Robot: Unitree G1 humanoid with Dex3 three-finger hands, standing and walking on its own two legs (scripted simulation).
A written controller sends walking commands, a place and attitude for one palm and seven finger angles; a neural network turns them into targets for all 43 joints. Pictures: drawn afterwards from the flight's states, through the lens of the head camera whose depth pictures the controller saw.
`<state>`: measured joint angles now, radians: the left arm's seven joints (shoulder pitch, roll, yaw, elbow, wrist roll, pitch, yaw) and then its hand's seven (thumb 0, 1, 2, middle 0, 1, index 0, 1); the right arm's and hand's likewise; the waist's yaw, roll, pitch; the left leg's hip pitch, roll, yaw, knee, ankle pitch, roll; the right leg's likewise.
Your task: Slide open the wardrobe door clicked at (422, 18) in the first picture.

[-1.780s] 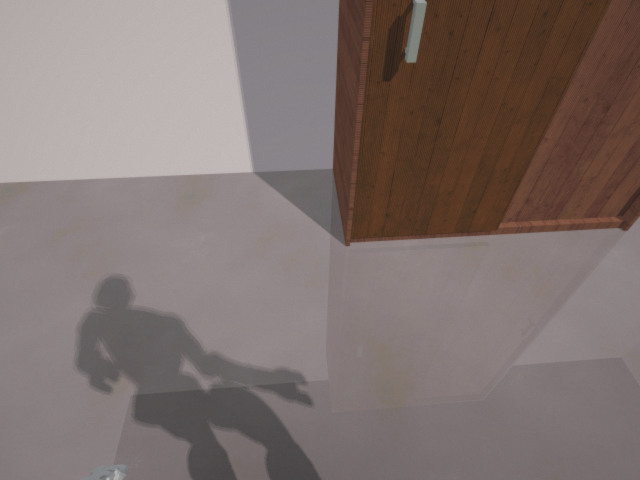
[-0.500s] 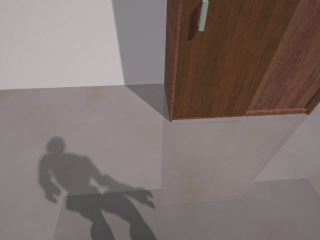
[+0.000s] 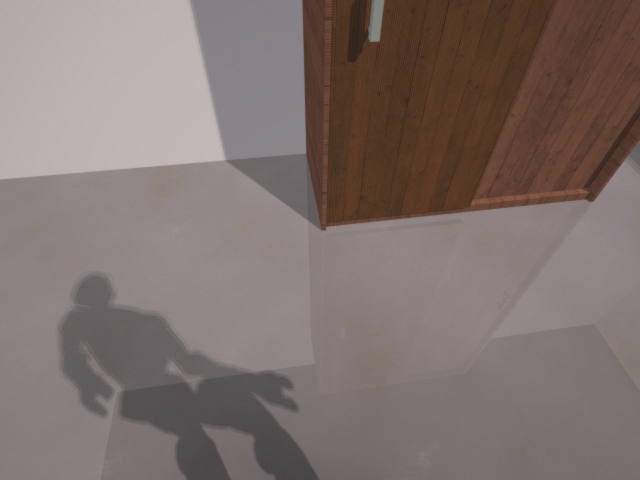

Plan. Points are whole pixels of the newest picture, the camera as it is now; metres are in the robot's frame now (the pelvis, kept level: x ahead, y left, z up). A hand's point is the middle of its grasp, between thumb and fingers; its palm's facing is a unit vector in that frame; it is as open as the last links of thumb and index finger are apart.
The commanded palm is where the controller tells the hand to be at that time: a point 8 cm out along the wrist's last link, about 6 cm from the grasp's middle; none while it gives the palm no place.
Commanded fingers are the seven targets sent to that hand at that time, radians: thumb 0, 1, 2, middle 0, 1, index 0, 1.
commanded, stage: walk to a spot facing it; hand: left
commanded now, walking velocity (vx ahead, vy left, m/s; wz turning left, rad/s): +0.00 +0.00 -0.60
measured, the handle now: (375, 7) +1.18 -0.06 +0.11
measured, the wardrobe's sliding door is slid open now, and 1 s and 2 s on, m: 0.00 0.00 0.00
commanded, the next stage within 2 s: turn to face it in 1.86 s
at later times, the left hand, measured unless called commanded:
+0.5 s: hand out of the picture +0.06 +0.21 -0.17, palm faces -0.15 -0.97 -0.20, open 7.4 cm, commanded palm none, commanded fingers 0.00 0.90 0.90 -0.20 -0.30 -0.20 -0.30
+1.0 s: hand (328, 354) +0.36 +0.02 -0.19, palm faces -0.61 -0.78 -0.13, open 7.4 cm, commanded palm none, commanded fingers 0.00 0.90 0.90 -0.20 -0.30 -0.20 -0.30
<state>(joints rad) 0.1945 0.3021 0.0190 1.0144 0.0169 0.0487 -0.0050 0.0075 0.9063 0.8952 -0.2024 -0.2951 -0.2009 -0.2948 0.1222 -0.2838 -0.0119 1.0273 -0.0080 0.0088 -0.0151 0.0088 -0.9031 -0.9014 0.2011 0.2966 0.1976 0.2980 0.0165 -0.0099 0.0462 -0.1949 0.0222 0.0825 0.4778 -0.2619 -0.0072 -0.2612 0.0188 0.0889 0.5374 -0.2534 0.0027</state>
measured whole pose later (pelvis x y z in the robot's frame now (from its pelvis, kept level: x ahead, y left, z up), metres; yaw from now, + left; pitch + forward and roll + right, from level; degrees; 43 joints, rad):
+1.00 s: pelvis +0.14 -0.05 -0.03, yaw -33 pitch +0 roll -1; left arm 0.06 0.22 0.05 0.90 0.03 -0.01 -0.06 0.01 0.91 0.90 -0.20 -0.29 -0.20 -0.29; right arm 0.56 -0.13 -0.01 1.11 -0.01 -0.04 -0.02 0.01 -0.90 -0.90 0.20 0.30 0.20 0.30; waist -0.06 -0.04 0.11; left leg 0.04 0.13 0.30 0.73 -0.51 -0.03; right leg -0.45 0.02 -0.18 0.62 -0.16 -0.11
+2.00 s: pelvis +0.45 -0.30 -0.03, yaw -62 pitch -1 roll +0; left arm 0.11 0.22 0.08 0.92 0.01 -0.04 -0.03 0.01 0.91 0.90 -0.20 -0.29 -0.20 -0.29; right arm 0.40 -0.17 -0.05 1.08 -0.01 0.00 -0.01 0.01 -0.91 -0.90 0.20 0.30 0.20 0.30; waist -0.04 0.00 0.13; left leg -0.27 0.18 0.15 1.26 -0.50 -0.07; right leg -0.45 -0.01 -0.15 0.71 -0.24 -0.09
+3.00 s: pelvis +0.50 -0.42 +0.00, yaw -34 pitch -1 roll +1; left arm 0.17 0.18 0.04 0.87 0.02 0.02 0.02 0.01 0.91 0.89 -0.20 -0.30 -0.20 -0.29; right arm 0.21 -0.28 -0.11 0.93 -0.02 0.07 0.02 0.01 -0.91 -0.90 0.20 0.30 0.20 0.30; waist -0.04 0.06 0.04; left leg -0.52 -0.07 -0.05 1.00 -0.42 -0.03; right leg -0.25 -0.06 -0.06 0.55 -0.29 0.01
